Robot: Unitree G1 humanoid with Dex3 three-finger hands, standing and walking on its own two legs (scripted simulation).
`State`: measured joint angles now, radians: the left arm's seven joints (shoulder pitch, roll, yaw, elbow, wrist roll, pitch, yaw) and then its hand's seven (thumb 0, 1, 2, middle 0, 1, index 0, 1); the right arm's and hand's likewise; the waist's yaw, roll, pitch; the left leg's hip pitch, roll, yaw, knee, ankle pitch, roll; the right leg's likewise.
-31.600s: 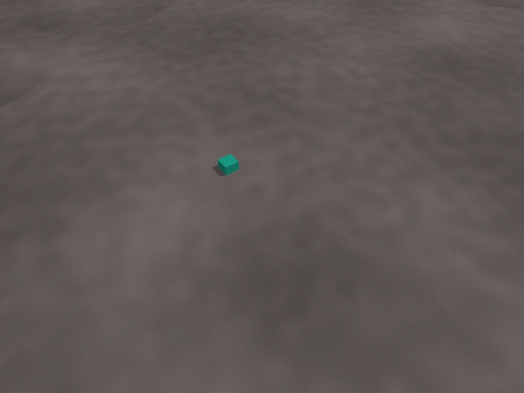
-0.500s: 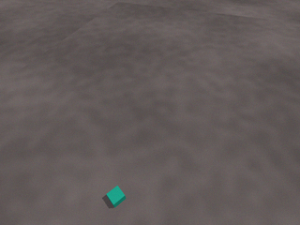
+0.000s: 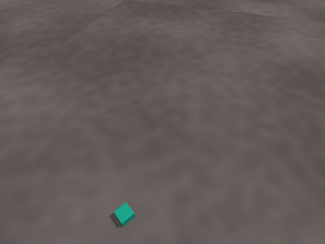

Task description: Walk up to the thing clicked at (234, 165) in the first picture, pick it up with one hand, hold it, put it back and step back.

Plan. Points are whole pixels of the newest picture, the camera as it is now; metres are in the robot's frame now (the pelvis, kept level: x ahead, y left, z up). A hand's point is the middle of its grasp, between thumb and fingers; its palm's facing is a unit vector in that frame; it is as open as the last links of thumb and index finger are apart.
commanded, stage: stand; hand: left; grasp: from above
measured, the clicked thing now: (124, 214) +0.46 +0.24 -0.76
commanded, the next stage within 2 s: step back in 0.66 s
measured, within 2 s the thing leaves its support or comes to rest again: neither
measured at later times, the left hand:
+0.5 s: hand out of the picture +0.08 +0.25 -0.16, palm faces +0.00 -0.94 -0.34, open 7.4 cm
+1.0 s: hand out of the picture +0.06 +0.27 -0.17, palm faces -0.05 -0.91 -0.41, open 7.4 cm
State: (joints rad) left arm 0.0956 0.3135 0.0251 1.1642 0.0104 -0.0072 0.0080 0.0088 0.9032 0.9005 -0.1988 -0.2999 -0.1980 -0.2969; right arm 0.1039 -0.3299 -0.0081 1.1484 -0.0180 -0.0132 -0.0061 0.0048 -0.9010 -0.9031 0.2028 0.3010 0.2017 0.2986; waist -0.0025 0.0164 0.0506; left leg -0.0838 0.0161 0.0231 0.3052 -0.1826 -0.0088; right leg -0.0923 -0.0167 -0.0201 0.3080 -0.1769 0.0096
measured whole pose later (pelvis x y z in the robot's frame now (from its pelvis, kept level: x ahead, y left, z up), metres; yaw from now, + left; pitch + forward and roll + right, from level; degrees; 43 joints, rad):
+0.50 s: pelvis +0.00 +0.00 +0.00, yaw +0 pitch -2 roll +0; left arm 0.10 0.32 0.02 1.15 0.01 -0.01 0.00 0.01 0.90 0.90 -0.20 -0.30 -0.20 -0.30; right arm 0.12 -0.33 -0.01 1.15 -0.02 -0.01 0.00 0.00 -0.90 -0.90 0.20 0.30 0.20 0.30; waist -0.01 0.01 0.04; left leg -0.08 0.02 0.02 0.30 -0.18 -0.01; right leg -0.09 -0.02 -0.02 0.30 -0.17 0.01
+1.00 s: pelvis -0.06 +0.00 -0.03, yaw +0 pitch -2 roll +0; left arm 0.08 0.40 0.04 0.94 0.01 0.03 0.00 0.01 0.90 0.90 -0.20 -0.30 -0.20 -0.30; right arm 0.06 -0.40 -0.06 0.96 0.00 0.05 0.02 0.00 -0.90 -0.90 0.20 0.30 0.20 0.30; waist -0.02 0.00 0.17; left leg -0.36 0.02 0.03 0.66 -0.28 0.02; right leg -0.37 -0.02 -0.01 0.67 -0.27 -0.01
